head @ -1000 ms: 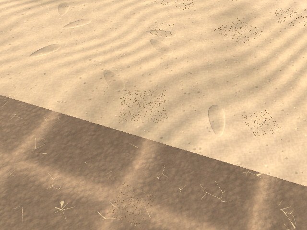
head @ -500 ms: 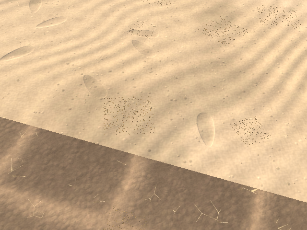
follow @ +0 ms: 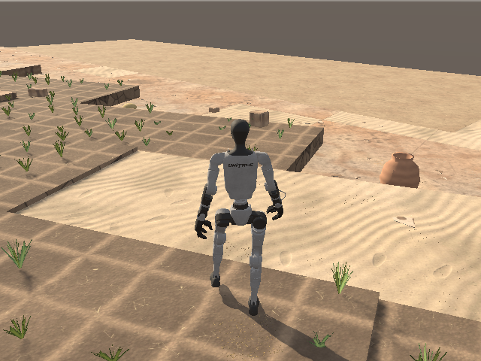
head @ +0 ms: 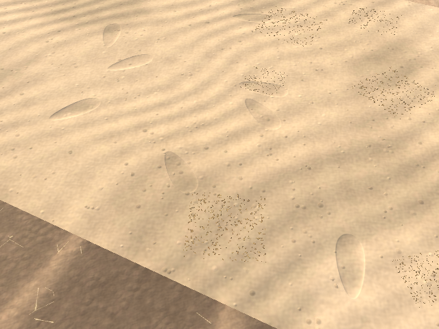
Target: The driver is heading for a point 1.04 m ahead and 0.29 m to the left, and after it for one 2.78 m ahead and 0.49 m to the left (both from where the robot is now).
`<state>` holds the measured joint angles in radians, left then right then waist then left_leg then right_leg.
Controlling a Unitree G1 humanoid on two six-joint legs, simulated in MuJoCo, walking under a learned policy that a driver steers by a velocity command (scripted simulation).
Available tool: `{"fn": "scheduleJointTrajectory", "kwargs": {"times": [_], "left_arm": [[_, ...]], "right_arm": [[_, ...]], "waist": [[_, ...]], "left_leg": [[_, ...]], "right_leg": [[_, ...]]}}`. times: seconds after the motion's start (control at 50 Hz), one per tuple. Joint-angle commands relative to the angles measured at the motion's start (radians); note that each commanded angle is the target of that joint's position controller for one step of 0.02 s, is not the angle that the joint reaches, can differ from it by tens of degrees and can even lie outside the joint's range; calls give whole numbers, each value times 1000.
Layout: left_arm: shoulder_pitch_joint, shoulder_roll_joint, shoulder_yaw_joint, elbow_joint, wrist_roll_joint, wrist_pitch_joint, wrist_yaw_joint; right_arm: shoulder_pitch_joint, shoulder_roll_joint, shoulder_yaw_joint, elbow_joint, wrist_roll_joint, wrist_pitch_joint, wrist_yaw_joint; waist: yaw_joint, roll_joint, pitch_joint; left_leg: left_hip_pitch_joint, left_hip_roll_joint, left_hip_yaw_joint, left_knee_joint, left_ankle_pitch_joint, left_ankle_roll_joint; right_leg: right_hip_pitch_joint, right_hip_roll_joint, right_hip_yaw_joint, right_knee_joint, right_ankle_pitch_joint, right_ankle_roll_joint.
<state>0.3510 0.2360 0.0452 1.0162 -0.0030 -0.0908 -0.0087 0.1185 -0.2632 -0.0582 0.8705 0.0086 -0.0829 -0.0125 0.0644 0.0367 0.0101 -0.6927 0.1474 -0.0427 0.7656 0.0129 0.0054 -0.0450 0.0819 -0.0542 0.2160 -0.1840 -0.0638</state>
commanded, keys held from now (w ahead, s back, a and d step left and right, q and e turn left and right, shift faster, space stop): w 0.14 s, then no key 0.86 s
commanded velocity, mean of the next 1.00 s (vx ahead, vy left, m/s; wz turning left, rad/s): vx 0.18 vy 0.00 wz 0.00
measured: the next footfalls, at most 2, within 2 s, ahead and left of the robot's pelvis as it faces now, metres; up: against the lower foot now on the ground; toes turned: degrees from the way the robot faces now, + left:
left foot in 0.18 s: +0.30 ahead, +0.15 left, +0.00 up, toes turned +3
right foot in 0.58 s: +0.34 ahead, -0.08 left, +0.00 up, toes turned +0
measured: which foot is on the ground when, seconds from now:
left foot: up 0.00-0.16, down 0.18-1.00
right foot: down 0.00-0.20, up 0.22-0.56, down 0.58-1.00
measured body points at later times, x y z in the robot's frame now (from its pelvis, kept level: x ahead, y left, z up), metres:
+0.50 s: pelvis +0.23 +0.07 +0.00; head +0.26 +0.08 +0.45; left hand +0.33 +0.33 -0.14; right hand +0.29 -0.18 -0.14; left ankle +0.26 +0.15 -0.75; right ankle +0.30 -0.09 -0.71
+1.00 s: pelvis +0.28 +0.04 -0.01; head +0.30 +0.04 +0.44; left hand +0.35 +0.29 -0.15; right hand +0.33 -0.21 -0.16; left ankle +0.26 +0.15 -0.75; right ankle +0.30 -0.08 -0.75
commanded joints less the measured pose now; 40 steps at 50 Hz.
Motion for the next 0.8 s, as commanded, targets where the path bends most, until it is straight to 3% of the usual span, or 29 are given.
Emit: {"fn": "scheduleJointTrajectory", "kwargs": {"times": [0.02,0.08,0.12,0.14,0.16,0.18,0.2,0.22,0.24,0.26,0.28,0.3,0.34,0.38,0.46,0.54,0.58,0.6,0.62,0.64,0.66,0.7,0.8], "left_arm": [[3,165,29,-46,-13,-8,11],[55,171,33,-23,-21,11,14],[56,183,40,-20,-20,26,16],[43,190,42,-22,-21,34,17],[16,187,40,-29,-17,42,18],[23,158,28,-38,-8,46,20],[120,62,-1,-57,9,36,18],[181,21,-17,-30,1,16,14],[136,128,10,-33,-23,1,13],[56,142,15,-55,-39,-2,16],[8,129,16,-61,-29,4,25],[-4,126,25,-60,-19,19,32],[34,73,20,-46,-10,51,36],[26,47,15,-54,-2,69,46],[-79,66,15,-82,1,89,53],[-123,80,23,-87,8,105,48],[-122,90,24,-78,26,103,47],[-132,132,30,-81,25,100,51],[-171,174,39,-74,6,101,53],[-178,127,35,-66,-3,100,47],[-180,92,27,-57,0,97,45],[-192,84,22,-44,7,85,42],[-179,92,21,-3,-1,77,46]], "right_arm": [[-88,-26,7,-65,5,-11,17],[-150,-43,9,-98,11,-16,36],[-134,-67,3,-105,12,-19,46],[-93,-85,-5,-98,14,-21,49],[13,-116,-22,-70,7,-25,47],[176,-171,-47,-23,-5,-27,42],[303,-272,-68,-2,-38,-27,39],[326,-236,-56,12,-26,-18,45],[274,-164,-32,0,-8,-13,48],[185,-122,-18,-19,-10,-10,44],[112,-99,-9,-26,-13,-11,45],[74,-72,-2,-28,-16,-16,44],[61,-50,5,-8,-36,-20,47],[46,-66,5,10,-43,-22,41],[43,-106,-1,40,-32,4,19],[32,-84,10,70,-21,30,11],[72,-50,21,96,-11,39,10],[107,-47,22,100,-23,37,10],[179,-47,17,113,-25,40,8],[152,-44,21,116,-26,50,0],[119,-49,20,112,-23,60,-7],[100,-47,22,112,-25,73,-15],[93,-52,21,127,-17,76,-13]], "waist": [[-2,-75,73],[9,-74,87],[-15,-87,71],[-44,-102,50],[-107,-103,-10],[-171,-81,-130],[-153,104,-308],[-142,258,-427],[-147,159,-343],[-123,107,-222],[-95,26,-144],[-68,24,-109],[-28,34,-105],[-3,48,-100],[-26,60,-129],[-27,41,-77],[-25,-5,-41],[-63,-65,-27],[-128,-167,-17],[-96,-166,-1],[-83,-135,12],[-81,-115,5],[-73,-79,-42]], "left_leg": [[84,-37,41,-139,107,-5],[51,-50,29,-211,39,15],[89,-65,33,-243,-41,38],[153,-84,49,-254,-85,52],[299,-121,78,-283,-81,76],[538,-103,63,-267,24,110],[929,157,-283,-241,207,243],[1054,291,-595,-373,320,360],[955,255,-486,-373,359,320],[824,215,-317,-367,442,283],[694,163,-211,-393,493,253],[605,126,-150,-424,489,227],[487,94,-87,-464,537,228],[450,73,-33,-476,591,236],[449,50,7,-486,456,213],[425,53,-35,-494,100,197],[398,-5,-38,-465,-156,128],[370,-59,-20,-430,-268,90],[354,-122,20,-446,-329,64],[406,-138,52,-439,-323,45],[428,-137,59,-428,-301,38],[451,-130,58,-415,-234,37],[501,-116,55,-396,-114,37]], "right_leg": [[-108,-261,123,-110,147,-147],[16,-313,138,-53,167,-140],[79,-343,152,-2,226,-124],[94,-344,148,50,329,-112],[89,-302,113,195,532,-85],[13,-233,65,421,564,-44],[-318,-101,8,816,212,31],[-503,23,110,1071,-428,70],[-554,-32,209,1154,-432,58],[-583,-81,168,1142,-386,54],[-563,-127,137,1066,-320,60],[-517,-160,129,992,-272,61],[-388,-170,122,900,-203,71],[-348,-168,116,752,-144,84],[-263,-154,94,516,-2,90],[-193,-156,94,365,24,67],[-114,-178,118,208,182,43],[-84,-219,154,206,301,23],[-93,-218,156,229,255,-4],[-160,-190,148,202,120,5],[-184,-176,144,185,91,20],[-173,-166,136,188,162,31],[-119,-158,125,217,270,19]]}}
